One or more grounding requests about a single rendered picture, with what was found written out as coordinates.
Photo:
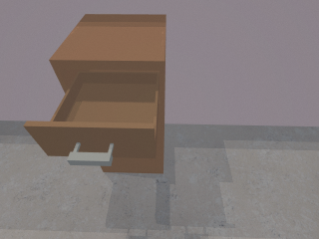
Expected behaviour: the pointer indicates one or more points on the cabinet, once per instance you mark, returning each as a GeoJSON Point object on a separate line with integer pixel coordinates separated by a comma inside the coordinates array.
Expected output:
{"type": "Point", "coordinates": [118, 43]}

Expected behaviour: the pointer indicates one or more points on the handle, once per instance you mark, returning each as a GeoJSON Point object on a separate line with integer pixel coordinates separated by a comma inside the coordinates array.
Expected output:
{"type": "Point", "coordinates": [91, 158]}

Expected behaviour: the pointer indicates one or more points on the drawer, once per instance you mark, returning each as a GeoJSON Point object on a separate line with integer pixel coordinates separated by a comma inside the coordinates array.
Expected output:
{"type": "Point", "coordinates": [100, 108]}

